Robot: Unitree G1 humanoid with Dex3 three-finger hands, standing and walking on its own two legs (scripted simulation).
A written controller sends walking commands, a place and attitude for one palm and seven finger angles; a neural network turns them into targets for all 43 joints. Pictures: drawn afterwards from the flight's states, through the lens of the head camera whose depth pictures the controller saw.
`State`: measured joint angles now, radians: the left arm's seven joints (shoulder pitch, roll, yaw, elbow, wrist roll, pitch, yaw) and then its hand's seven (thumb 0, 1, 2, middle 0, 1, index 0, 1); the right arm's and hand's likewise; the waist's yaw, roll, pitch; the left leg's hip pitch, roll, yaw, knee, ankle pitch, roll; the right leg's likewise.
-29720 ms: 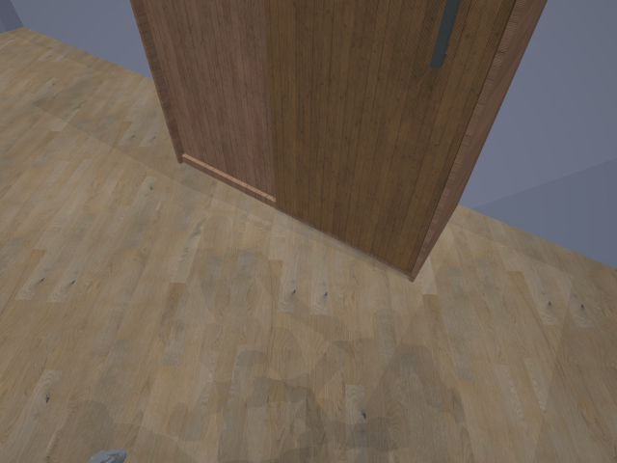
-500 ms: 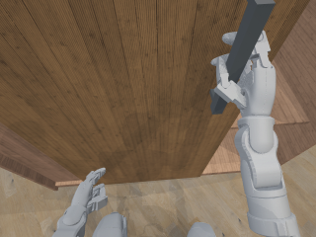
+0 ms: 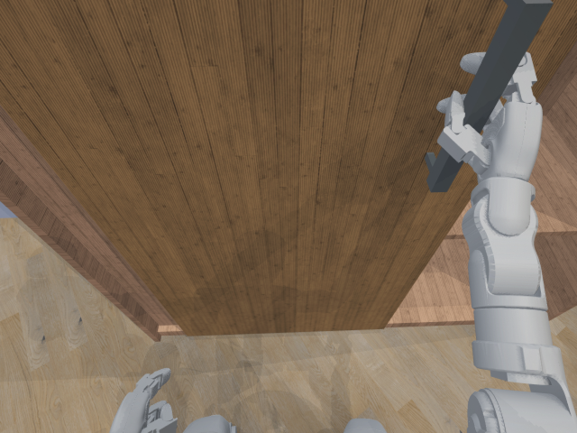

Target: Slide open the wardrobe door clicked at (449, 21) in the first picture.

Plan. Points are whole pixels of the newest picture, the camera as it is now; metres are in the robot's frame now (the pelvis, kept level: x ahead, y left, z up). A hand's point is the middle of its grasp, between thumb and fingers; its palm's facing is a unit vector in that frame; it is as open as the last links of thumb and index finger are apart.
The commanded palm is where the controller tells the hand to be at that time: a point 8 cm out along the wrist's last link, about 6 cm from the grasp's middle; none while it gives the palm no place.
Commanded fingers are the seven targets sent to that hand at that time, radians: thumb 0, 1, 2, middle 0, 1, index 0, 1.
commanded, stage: step sideways, sliding the door along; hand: right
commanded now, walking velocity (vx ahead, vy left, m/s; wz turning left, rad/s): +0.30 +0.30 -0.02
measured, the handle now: (466, 103) +0.43 -0.23 +0.21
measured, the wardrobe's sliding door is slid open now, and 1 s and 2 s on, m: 0.54 0.54 0.52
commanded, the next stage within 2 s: stop walking and hold the door there in 0.24 s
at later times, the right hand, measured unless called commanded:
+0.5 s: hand (452, 128) +0.40 -0.21 +0.20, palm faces +0.61 +0.74 -0.27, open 6.7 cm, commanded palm +0.35 -0.23 +0.18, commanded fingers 0.00 -0.90 -0.90 0.45 1.40 0.45 1.40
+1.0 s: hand (448, 127) +0.40 -0.20 +0.20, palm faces +0.71 +0.66 -0.25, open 6.7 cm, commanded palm +0.35 -0.22 +0.18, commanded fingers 0.00 -0.90 -0.90 0.45 1.40 0.45 1.40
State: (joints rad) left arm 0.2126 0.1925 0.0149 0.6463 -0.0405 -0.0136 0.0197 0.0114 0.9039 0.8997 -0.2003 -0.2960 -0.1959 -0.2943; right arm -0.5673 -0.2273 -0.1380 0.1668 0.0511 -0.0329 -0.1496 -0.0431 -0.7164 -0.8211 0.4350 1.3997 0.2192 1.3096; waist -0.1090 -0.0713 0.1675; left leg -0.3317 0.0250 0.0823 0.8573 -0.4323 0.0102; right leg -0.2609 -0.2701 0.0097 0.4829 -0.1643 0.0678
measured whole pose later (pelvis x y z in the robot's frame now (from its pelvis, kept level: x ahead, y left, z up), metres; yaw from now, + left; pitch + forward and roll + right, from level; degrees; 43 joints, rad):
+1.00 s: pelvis +0.08 +0.19 +0.01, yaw +4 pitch -1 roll +1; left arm 0.31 0.27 0.01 0.73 -0.05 -0.11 0.11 0.01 0.90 0.90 -0.20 -0.30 -0.20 -0.29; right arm -0.24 -0.63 -0.64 0.43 0.03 -0.10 -0.15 -0.21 -0.62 -0.76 0.46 1.40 0.22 1.32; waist 0.01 -0.01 0.01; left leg -0.23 0.04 0.07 0.56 -0.28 -0.01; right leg -0.19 0.00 -0.03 0.40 -0.19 -0.03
